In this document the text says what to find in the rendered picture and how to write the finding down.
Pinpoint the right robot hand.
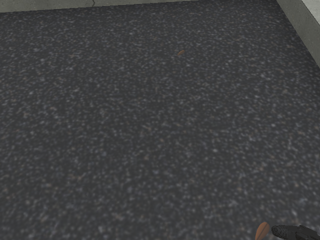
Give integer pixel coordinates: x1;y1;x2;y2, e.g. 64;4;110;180
271;225;320;240

